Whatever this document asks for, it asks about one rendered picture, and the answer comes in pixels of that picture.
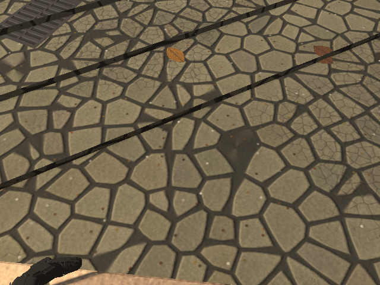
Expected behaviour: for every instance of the left robot hand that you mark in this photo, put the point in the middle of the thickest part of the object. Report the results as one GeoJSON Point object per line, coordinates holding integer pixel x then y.
{"type": "Point", "coordinates": [47, 269]}

